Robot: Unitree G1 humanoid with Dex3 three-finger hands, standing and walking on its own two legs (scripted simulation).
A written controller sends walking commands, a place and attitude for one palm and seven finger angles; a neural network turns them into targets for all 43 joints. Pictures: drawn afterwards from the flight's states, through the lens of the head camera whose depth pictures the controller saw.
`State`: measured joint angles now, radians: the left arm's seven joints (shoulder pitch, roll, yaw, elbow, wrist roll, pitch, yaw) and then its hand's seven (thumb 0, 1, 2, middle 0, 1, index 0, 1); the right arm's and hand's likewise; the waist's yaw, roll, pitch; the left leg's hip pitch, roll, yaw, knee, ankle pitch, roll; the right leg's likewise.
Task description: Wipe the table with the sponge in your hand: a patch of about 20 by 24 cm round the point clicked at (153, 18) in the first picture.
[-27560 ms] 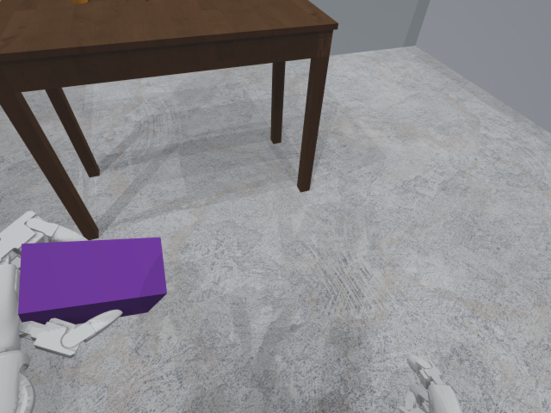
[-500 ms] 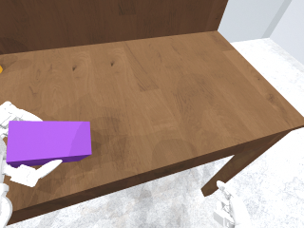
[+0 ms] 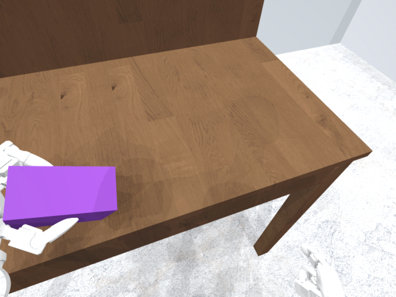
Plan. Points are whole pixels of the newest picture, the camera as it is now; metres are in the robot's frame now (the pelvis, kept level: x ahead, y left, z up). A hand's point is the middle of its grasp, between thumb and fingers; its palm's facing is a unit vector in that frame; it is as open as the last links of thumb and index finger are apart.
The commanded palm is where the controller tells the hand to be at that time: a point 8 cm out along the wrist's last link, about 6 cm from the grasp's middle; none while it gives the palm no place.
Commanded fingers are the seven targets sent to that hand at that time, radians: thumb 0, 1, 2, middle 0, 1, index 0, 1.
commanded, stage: come to a stop and stand still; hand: left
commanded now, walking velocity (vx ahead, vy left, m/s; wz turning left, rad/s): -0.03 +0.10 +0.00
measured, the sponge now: (79, 196) +0.24 +0.20 +0.14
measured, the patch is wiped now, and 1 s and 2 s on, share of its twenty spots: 0.00 0.00 0.00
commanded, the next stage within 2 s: look again from close up in 0.98 s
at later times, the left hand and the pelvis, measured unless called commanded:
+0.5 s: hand out of the picture +0.22 +0.29 +0.16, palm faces +0.37 -0.86 -0.36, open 10.2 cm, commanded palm +0.16 +0.33 +0.18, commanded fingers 0.00 0.10 1.30 -1.20 -1.60 -1.20 -1.60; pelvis +0.00 +0.05 +0.01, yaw +0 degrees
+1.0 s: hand out of the picture +0.22 +0.32 +0.17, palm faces +0.37 -0.83 -0.41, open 10.2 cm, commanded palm +0.16 +0.36 +0.18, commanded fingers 0.00 0.10 1.30 -1.20 -1.60 -1.20 -1.60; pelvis +0.00 +0.08 +0.01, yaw +1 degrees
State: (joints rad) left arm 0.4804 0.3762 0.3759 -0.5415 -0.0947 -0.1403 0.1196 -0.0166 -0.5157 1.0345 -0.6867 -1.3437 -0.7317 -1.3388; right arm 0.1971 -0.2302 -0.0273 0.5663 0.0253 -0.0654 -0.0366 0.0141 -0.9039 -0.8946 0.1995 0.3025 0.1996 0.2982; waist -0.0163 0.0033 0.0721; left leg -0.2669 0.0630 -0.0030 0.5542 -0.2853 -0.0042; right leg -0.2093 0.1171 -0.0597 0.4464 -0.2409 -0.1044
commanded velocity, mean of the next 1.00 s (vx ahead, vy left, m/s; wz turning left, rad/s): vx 0.00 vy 0.01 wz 0.00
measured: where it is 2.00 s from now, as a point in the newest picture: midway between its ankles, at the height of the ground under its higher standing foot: outside the picture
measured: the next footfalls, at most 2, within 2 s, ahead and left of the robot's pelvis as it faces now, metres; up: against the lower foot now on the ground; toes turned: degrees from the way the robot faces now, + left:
none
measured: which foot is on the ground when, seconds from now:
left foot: down 0.00-1.00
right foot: down 0.00-1.00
